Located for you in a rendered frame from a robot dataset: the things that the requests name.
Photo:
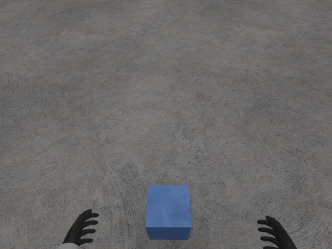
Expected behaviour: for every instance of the left robot hand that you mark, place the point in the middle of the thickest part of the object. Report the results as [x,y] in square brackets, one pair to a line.
[76,231]

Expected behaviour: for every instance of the right robot hand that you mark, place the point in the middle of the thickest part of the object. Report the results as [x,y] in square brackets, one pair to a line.
[282,240]

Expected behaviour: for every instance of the carton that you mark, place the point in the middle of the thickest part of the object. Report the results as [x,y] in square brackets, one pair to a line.
[168,214]

